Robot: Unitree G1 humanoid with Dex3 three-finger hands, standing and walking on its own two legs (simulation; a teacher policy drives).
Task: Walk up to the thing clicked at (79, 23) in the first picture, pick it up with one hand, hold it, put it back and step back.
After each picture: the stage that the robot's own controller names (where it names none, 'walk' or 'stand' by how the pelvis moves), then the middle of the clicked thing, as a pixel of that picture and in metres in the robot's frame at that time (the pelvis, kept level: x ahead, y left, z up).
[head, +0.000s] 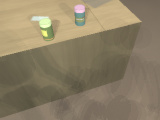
stand; (79, 15) +0.88 +0.06 -0.05
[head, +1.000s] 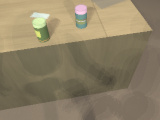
walk; (81, 17) +0.78 +0.08 -0.03
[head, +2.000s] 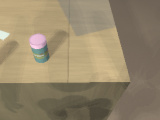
stand; (39, 48) +0.50 +0.22 -0.02
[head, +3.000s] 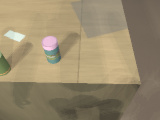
walk; (51, 50) +0.52 +0.19 -0.03
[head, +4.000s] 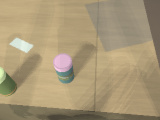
stand; (64, 69) +0.39 +0.10 -0.02
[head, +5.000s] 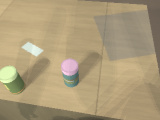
stand; (70, 73) +0.41 +0.10 -0.04
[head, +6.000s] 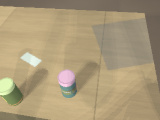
stand; (67, 84) +0.38 +0.11 -0.05
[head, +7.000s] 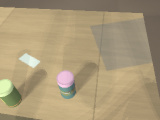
stand; (66, 85) +0.37 +0.11 -0.05
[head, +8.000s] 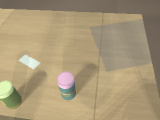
stand; (67, 86) +0.37 +0.11 -0.05
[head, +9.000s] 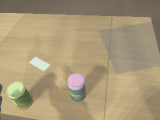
rise first; (77, 87) +0.37 +0.09 -0.05
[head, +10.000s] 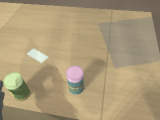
go down; (75, 80) +0.39 +0.09 -0.04
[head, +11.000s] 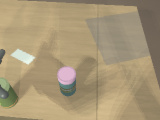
go down; (67, 81) +0.38 +0.08 -0.03
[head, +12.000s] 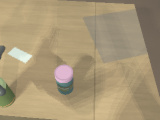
go down; (64, 80) +0.38 +0.08 -0.03
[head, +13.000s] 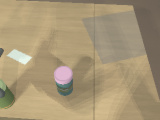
go down; (64, 81) +0.38 +0.09 -0.04
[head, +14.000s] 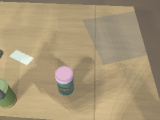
go down; (65, 81) +0.38 +0.09 -0.04
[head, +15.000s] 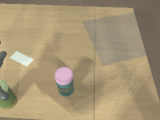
go down; (64, 82) +0.38 +0.09 -0.04
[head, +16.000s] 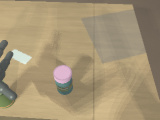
go down; (63, 80) +0.38 +0.09 -0.04
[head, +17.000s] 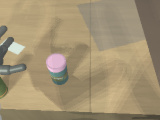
close; (58, 69) +0.40 +0.10 +0.00
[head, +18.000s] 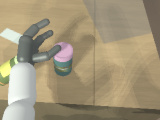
close; (63, 60) +0.41 +0.08 +0.03
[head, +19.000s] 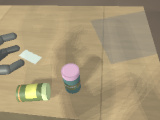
rise first; (71, 79) +0.39 +0.09 -0.01
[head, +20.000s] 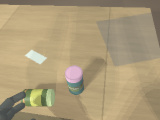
rise first; (75, 80) +0.38 +0.09 -0.03
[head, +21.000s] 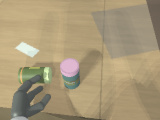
stand; (70, 74) +0.39 +0.08 -0.01
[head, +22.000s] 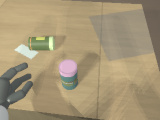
go down; (69, 75) +0.39 +0.09 -0.01
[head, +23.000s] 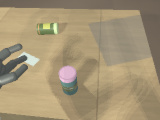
go down; (68, 81) +0.39 +0.09 -0.03
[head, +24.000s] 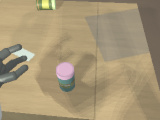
go down; (66, 77) +0.39 +0.09 -0.03
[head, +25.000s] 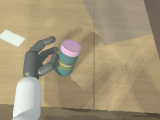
close; (67, 58) +0.42 +0.07 +0.02
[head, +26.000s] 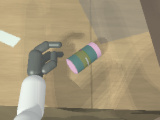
close; (83, 57) +0.43 +0.00 +0.00
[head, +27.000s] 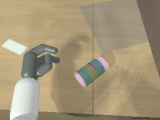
lift; (91, 71) +0.40 -0.02 -0.02
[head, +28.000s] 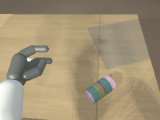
close; (99, 89) +0.37 -0.03 -0.06
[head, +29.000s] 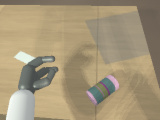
close; (102, 89) +0.35 -0.05 -0.06
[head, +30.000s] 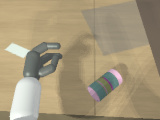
close; (104, 84) +0.35 -0.06 -0.02
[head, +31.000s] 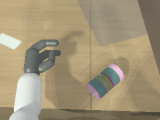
close; (105, 81) +0.34 -0.07 -0.01
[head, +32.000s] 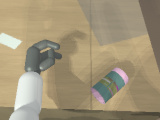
lift; (109, 85) +0.32 -0.08 -0.01
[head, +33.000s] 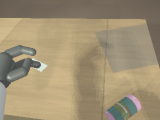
lift; (123, 110) +0.29 -0.10 -0.05
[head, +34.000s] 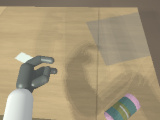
close; (122, 110) +0.27 -0.10 -0.06
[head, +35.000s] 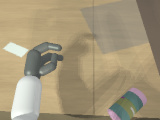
close; (127, 106) +0.26 -0.12 -0.02
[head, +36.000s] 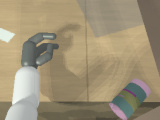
close; (129, 98) +0.26 -0.14 +0.00
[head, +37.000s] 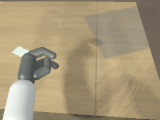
close; out of the picture +0.19 -0.15 -0.20
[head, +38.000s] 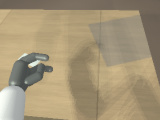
close; out of the picture +0.19 -0.17 -0.26
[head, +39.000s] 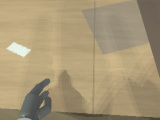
stand; out of the picture +0.21 -0.16 -0.23
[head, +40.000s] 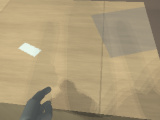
stand; out of the picture +0.21 -0.17 -0.23
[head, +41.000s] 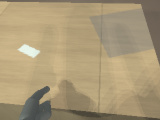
stand; out of the picture +0.22 -0.17 -0.23
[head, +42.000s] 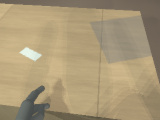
stand; out of the picture +0.20 -0.16 -0.69
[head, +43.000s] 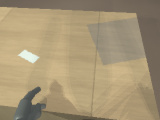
stand; out of the picture +0.18 -0.05 -0.74
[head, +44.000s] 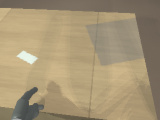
walk; out of the picture +0.19 -0.05 -0.75
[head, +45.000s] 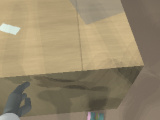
walk; (95, 117) +0.36 -0.07 -0.72
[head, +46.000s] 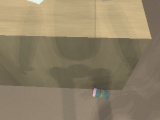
walk; (100, 93) +0.54 -0.09 -0.72
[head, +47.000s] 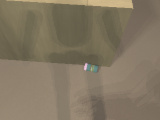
walk; (91, 67) +0.78 -0.05 -0.72
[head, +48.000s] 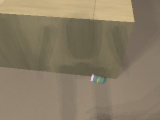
stand; (97, 79) +0.83 -0.08 -0.74
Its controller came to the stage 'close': yes
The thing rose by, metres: 0.01
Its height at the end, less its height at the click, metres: -0.69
